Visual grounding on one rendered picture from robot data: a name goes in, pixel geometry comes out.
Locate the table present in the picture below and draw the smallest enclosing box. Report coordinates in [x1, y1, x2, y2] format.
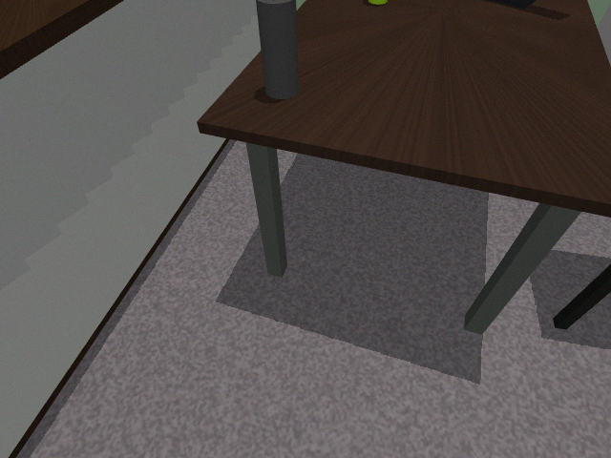
[197, 0, 611, 335]

